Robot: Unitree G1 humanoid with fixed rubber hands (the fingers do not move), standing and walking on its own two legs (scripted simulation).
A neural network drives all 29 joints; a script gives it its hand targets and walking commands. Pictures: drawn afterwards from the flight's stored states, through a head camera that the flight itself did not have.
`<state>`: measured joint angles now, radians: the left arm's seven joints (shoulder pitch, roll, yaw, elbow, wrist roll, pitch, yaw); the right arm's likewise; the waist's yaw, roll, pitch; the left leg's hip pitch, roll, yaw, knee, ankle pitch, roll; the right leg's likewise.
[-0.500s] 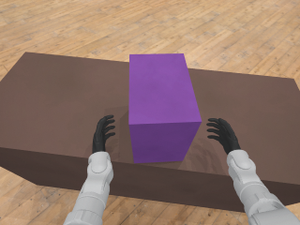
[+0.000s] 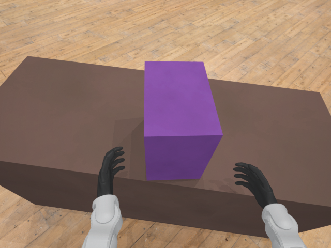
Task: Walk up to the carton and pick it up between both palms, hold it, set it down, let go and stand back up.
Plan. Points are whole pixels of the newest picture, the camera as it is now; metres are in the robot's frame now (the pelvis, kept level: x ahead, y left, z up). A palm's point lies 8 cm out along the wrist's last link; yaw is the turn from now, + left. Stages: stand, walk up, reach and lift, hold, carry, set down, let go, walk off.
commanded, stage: set down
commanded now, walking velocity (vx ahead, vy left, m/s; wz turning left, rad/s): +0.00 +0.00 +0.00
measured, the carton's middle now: (174, 123) +0.45 +0.00 -0.01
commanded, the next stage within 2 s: let go in 1.96 s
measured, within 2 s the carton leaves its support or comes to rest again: neither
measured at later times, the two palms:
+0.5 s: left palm (101, 198) +0.21 +0.16 +0.00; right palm (271, 214) +0.21 -0.23 -0.01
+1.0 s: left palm (92, 201) +0.21 +0.19 -0.02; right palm (262, 219) +0.20 -0.21 -0.03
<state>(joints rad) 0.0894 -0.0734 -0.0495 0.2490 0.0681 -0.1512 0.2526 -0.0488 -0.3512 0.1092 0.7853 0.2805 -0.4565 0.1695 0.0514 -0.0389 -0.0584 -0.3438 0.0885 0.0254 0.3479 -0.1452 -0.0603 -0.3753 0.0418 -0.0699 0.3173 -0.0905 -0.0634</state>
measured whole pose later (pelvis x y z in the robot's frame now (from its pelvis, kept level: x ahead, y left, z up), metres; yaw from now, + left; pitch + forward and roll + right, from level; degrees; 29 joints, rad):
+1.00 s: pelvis +0.03 +0.01 +0.00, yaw +0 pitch +4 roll +0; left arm 0.31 0.05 -0.09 0.10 0.07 0.02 0.15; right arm 0.28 -0.30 0.08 0.53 0.28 -0.31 0.15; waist 0.05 -0.06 -0.04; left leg -0.23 0.08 0.02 0.35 -0.20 -0.06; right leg -0.26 0.03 -0.07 0.32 -0.14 -0.05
